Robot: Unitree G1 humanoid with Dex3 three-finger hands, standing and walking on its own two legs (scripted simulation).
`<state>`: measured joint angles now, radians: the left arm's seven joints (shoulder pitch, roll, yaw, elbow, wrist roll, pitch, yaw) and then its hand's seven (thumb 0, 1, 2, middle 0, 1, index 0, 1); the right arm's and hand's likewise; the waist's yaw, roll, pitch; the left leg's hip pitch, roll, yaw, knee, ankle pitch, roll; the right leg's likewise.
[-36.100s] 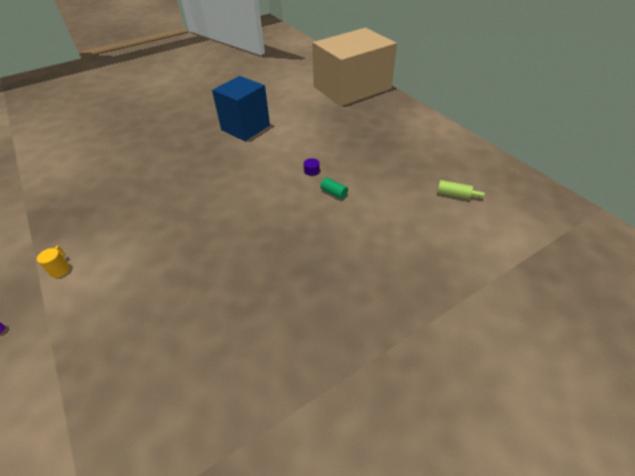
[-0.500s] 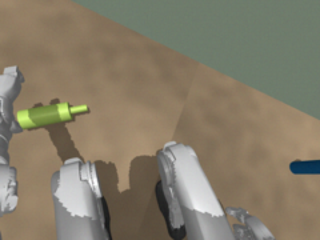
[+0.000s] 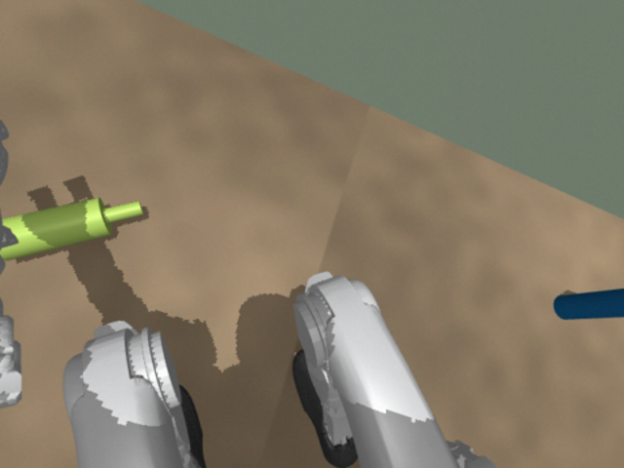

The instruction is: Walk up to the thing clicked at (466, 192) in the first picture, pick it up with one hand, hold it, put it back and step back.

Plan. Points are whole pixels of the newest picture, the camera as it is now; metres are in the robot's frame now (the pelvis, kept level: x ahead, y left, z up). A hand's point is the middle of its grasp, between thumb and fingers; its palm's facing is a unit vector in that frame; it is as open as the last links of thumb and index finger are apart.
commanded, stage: home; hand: left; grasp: from above
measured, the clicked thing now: (74, 223) +0.50 +0.27 -0.31
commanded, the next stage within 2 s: none
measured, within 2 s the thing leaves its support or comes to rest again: neither
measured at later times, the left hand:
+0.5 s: hand out of the picture +0.31 +0.29 +0.05, palm faces -0.20 -0.70 -0.69, open 7.8 cm
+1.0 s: hand out of the picture +0.23 +0.24 +0.26, palm faces +0.22 -0.94 -0.24, open 7.4 cm
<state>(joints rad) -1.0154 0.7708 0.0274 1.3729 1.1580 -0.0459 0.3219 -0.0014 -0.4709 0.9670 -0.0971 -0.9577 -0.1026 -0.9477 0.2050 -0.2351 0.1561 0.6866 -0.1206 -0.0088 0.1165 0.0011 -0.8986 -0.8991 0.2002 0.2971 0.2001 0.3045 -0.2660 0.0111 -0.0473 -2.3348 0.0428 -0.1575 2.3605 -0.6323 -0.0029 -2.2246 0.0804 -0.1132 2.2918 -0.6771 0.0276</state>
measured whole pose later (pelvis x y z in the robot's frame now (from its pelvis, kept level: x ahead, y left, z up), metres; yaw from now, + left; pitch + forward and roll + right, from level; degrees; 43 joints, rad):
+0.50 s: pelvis +0.01 +0.00 +0.16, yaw +6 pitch +31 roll -6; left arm -0.27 0.46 -0.01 0.51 0.46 0.15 0.06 0.00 0.80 0.88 -0.21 -0.32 -0.21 -0.32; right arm 0.11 -0.27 -0.01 0.62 0.02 -0.01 0.01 0.00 -0.91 -0.90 0.20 0.30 0.20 0.30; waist -0.06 0.02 -0.21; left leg -1.79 0.03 -0.10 1.86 -0.61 -0.01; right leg -1.69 0.05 -0.07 1.81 -0.66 0.01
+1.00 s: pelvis +0.06 +0.01 +0.34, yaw +11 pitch +17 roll -4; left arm 0.31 0.25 0.05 0.06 -0.05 0.41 0.08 0.01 0.90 0.90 -0.20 -0.30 -0.20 -0.30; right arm 0.26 -0.19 0.07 0.56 0.04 -0.13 -0.14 0.01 -0.90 -0.90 0.20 0.30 0.20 0.30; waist -0.07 0.05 -0.18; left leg -0.99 0.02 -0.08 1.21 -0.51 0.00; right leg -0.89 0.03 -0.05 1.14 -0.54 0.01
